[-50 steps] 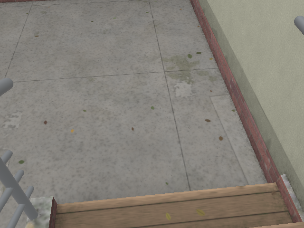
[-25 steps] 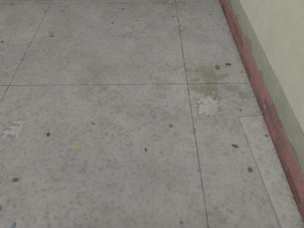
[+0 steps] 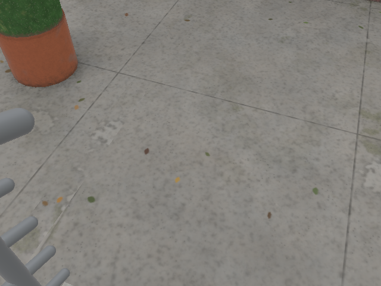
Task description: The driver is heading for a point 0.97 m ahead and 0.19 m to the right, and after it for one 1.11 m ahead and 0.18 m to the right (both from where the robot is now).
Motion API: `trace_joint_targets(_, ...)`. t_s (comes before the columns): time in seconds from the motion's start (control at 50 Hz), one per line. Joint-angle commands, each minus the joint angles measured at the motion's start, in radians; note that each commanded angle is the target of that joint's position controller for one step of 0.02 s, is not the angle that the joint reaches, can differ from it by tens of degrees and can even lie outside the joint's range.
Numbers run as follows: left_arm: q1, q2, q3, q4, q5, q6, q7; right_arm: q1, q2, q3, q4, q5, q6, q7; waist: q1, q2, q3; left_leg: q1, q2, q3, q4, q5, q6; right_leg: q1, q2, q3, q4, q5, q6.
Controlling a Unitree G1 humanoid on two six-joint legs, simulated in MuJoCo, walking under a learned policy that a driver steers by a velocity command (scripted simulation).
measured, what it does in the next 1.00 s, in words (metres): goes down, turning right: left foot 0.16 m lower, then right foot 0.16 m lower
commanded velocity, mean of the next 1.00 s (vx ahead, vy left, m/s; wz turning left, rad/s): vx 0.50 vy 0.00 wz -0.47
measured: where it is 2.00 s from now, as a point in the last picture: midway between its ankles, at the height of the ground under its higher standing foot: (267, 226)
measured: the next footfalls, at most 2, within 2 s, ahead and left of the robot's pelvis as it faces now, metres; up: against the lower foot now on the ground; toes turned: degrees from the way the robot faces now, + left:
left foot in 0.06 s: +0.19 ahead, +0.14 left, -0.16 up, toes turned +5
right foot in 0.64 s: +0.52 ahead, -0.16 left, -0.32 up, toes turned -22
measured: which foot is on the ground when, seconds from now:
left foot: up 0.00-0.04, down 0.06-0.64, up 0.66-0.98, down 1.00-1.00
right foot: down 0.00-0.06, up 0.08-0.62, down 0.64-1.00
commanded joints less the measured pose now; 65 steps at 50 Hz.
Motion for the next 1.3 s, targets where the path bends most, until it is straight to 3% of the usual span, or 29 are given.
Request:
trace_joint_targets(0.02,0.027,0.219,0.067,-0.025,-0.028,0.016,0.013,-0.162,-0.079,-0.025,-0.057,-0.003,-0.024,-0.016,-0.024,-0.075,0.158,0.148,-0.043,0.075,-0.205,-0.131,0.007,-0.058,-0.173,0.321,-0.149,0.716,-0.203)
trace_joint_targets(0.06,0.014,0.202,0.052,-0.005,0.041,0.036,-0.048,0.377,-0.244,-0.116,0.096,0.023,-0.052,-0.043,-0.263,-0.004,-0.047,0.8,0.026,0.103,-0.209,0.305,0.106,-0.286,-0.101,0.216,0.318,0.846,-0.094)
trace_joint_targets(0.08,0.161,-0.004,0.018,0.014,0.012,0.027,-0.084,0.643,-0.321,-0.142,0.149,-0.019,-0.052,-0.045,-0.271,0.2,-0.376,1.388,0.209,-0.032,0.227,0.862,0.313,-0.621,0.003,0.149,0.798,0.173,0.005)
trace_joint_targets(0.1,0.111,0.053,0.027,-0.014,-0.019,0.021,-0.115,0.755,-0.329,-0.146,0.198,0.003,-0.04,-0.018,-0.303,0.205,-0.448,1.425,0.297,-0.101,0.254,0.825,0.343,-0.775,-0.021,0.136,1.078,0.051,-0.001)
trace_joint_targets(0.14,-0.208,0.176,0.067,-0.136,-0.034,0.005,-0.108,0.635,-0.23,-0.127,0.169,0.002,-0.027,-0.018,-0.328,0.078,-0.138,1.017,0.329,-0.129,0.044,0.351,0.309,-1.024,-0.059,0.128,1.106,0.199,-0.016)
trace_joint_targets(0.16,-0.253,0.129,0.058,-0.171,-0.024,0.0,-0.088,0.466,-0.111,-0.09,0.133,0.02,-0.028,-0.027,-0.248,-0.045,-0.073,0.792,0.318,-0.104,-0.066,-0.049,0.276,-0.952,-0.102,0.205,0.868,0.384,-0.076)
trace_joint_targets(0.2,-0.292,0.067,0.058,-0.197,0.005,-0.019,-0.059,0.318,-0.01,-0.05,0.104,0.017,-0.065,-0.049,-0.121,-0.012,0.051,0.358,0.24,0.002,-0.133,-0.025,0.195,-0.667,-0.165,0.24,0.556,0.648,-0.164)
trace_joint_targets(0.3,-0.282,0.102,0.091,-0.189,0.018,0.007,-0.103,0.386,-0.053,-0.064,0.15,0.003,-0.098,-0.087,-0.115,0.012,0.087,0.281,0.223,0.084,-0.164,-0.1,0.239,-0.586,-0.137,0.231,0.236,0.877,-0.153)
trace_joint_targets(0.36,-0.539,0.102,0.075,-0.278,0.0,0.02,-0.085,0.525,0.001,-0.039,0.217,0.007,-0.109,-0.123,-0.219,-0.015,0.144,0.559,0.225,0.089,-0.097,-0.23,0.189,-0.834,-0.181,0.281,-0.108,1.174,-0.095)
trace_joint_targets(0.42,-0.573,0.139,0.056,-0.294,-0.006,0.014,-0.08,0.488,-0.007,-0.012,0.191,-0.037,-0.104,-0.103,-0.2,-0.012,0.121,0.222,0.094,0.227,-0.052,-0.441,0.139,-0.374,-0.114,0.169,-0.226,1.469,-0.098)
trace_joint_targets(0.46,-0.66,0.213,0.068,-0.333,0.011,0.02,-0.087,0.577,-0.048,-0.017,0.227,-0.015,-0.105,-0.103,-0.24,-0.065,0.216,0.37,0.156,0.183,0.011,-0.478,0.141,-0.53,-0.129,0.171,-0.289,1.286,-0.09)
trace_joint_targets(0.54,-0.846,0.167,0.034,-0.373,0.025,0.026,-0.09,0.779,-0.051,-0.034,0.331,0.031,-0.07,-0.149,-0.362,-0.081,0.272,0.719,0.184,0.108,0.103,-0.403,0.143,-0.74,-0.149,0.15,-0.554,1.097,-0.068)
trace_joint_targets(0.56,-1.062,0.162,0.052,-0.459,-0.227,0.03,-0.085,0.576,-0.152,-0.094,0.252,0.163,-0.028,-0.169,-0.354,-0.142,0.4,0.49,0.157,0.122,0.215,-0.231,0.09,-0.681,-0.044,0.08,-0.552,1.089,-0.059)
trace_joint_targets(0.62,-0.546,0.244,0.108,-0.322,-0.139,0.059,-0.075,0.556,-0.14,-0.106,0.213,0.126,-0.018,-0.156,-0.143,0.005,-0.017,0.238,0.128,0.211,0.772,-0.006,0.054,0.107,0.024,0.031,-0.486,1.292,-0.162)
trace_joint_targets(0.64,-0.325,0.346,0.157,-0.258,-0.13,0.076,-0.054,0.447,-0.146,-0.117,0.168,0.122,-0.042,-0.139,0.014,-0.108,-0.114,-0.022,0.0,0.271,1.198,-0.342,-0.042,0.447,-0.057,0.123,-0.504,1.569,-0.255)
trace_joint_targets(0.66,-0.245,0.441,0.157,-0.207,-0.091,0.071,-0.029,0.519,-0.066,-0.105,0.119,0.116,-0.076,-0.125,-0.015,-0.302,-0.311,-0.35,-0.065,0.16,1.633,-1.193,-0.071,0.824,-0.287,0.352,-0.209,2.116,-0.4)
trace_joint_targets(0.68,-0.18,0.414,0.149,-0.213,-0.094,0.073,-0.01,0.483,-0.111,-0.111,0.038,0.163,-0.109,-0.104,0.009,-0.318,-0.507,-0.459,-0.053,-0.026,1.587,-1.154,-0.079,0.934,-0.357,0.54,-0.227,1.913,-0.524)
trace_joint_targets(0.72,-0.252,0.395,0.153,-0.259,-0.079,0.091,0.023,0.329,-0.066,-0.096,-0.076,0.165,-0.108,-0.119,-0.065,-0.078,-0.424,-0.554,0.008,-0.065,1.357,-1.0,-0.062,0.654,-0.365,0.68,-0.475,0.974,-0.428)
trace_joint_targets(0.76,-0.517,0.302,0.122,-0.339,-0.087,0.07,0.016,0.356,-0.11,-0.127,-0.036,0.146,-0.066,-0.154,-0.227,0.12,-0.179,-0.417,0.029,-0.079,1.104,-0.745,-0.062,0.087,-0.378,0.709,-0.57,0.812,-0.396)
trace_joint_targets(0.78,-0.655,0.289,0.114,-0.377,-0.093,0.059,0.016,0.338,-0.083,-0.131,-0.044,0.13,-0.035,-0.169,-0.291,0.088,-0.017,-0.261,0.042,-0.059,0.92,-0.71,-0.095,-0.266,-0.331,0.619,-0.626,0.921,-0.358)
trace_joint_targets(0.84,-0.702,0.322,0.137,-0.41,-0.091,0.052,0.046,0.234,-0.088,-0.135,-0.071,0.085,-0.045,-0.165,-0.293,-0.078,-0.019,0.204,-0.026,0.022,0.393,-0.41,-0.117,-0.651,-0.078,0.331,-0.617,0.902,-0.27)
trace_joint_targets(0.92,-0.506,0.267,0.134,-0.331,-0.127,0.052,0.058,0.16,-0.09,-0.138,-0.079,0.119,-0.036,-0.141,-0.231,-0.182,-0.075,0.208,-0.066,0.017,0.157,-0.316,-0.092,-0.394,-0.125,0.379,-0.557,0.668,-0.235)
trace_joint_targets(0.98,-0.435,0.219,0.127,-0.318,-0.108,0.058,0.056,0.162,-0.131,-0.159,-0.083,0.121,-0.039,-0.116,-0.247,-0.121,-0.055,0.315,-0.1,0.071,0.132,-0.54,-0.007,-0.379,-0.09,0.392,-0.424,0.419,-0.166)
trace_joint_targets(1.0,-0.45,0.174,0.114,-0.325,-0.099,0.047,0.052,0.288,-0.181,-0.175,-0.054,0.118,-0.045,-0.114,-0.295,-0.046,-0.075,0.435,-0.028,-0.035,0.092,-0.59,0.039,-0.461,-0.032,0.302,-0.193,0.455,-0.115)
trace_joint_targets(1.02,-0.406,0.148,0.112,-0.363,-0.114,0.023,0.046,0.41,-0.298,-0.203,-0.02,0.089,-0.05,-0.106,-0.28,0.344,-0.098,0.674,0.188,-0.551,-0.137,-0.749,0.215,-0.756,0.102,0.146,0.233,0.349,-0.047)
trace_joint_targets(1.04,-0.441,0.214,0.128,-0.374,-0.117,0.005,0.041,0.472,-0.274,-0.2,-0.018,0.092,-0.059,-0.1,-0.308,0.333,-0.122,0.765,0.265,-0.905,-0.274,-1.029,0.293,-0.951,0.068,0.225,0.388,0.299,-0.045)
trace_joint_targets(1.1,-0.601,0.235,0.141,-0.392,-0.081,0.001,0.054,0.268,-0.218,-0.183,-0.075,0.086,-0.06,-0.103,-0.258,0.025,-0.017,0.487,0.154,-0.576,-0.231,-0.732,0.213,-0.854,-0.032,0.235,0.308,0.58,-0.059)
trace_joint_targets(1.2,-0.644,0.186,0.134,-0.417,-0.067,0.0,0.055,0.291,-0.16,-0.171,-0.033,0.114,-0.044,-0.128,-0.208,0.059,-0.053,0.3,0.021,-0.271,-0.267,-0.35,0.191,-0.551,-0.015,0.169,-0.103,0.71,-0.019)
trace_joint_targets(1.3,-0.784,0.161,0.117,-0.446,-0.107,0.004,0.036,0.381,-0.162,-0.178,-0.008,0.154,-0.039,-0.125,-0.258,0.071,-0.058,0.351,0.021,-0.266,-0.254,-0.373,0.209,-0.434,0.039,0.164,-0.383,0.809,0.011)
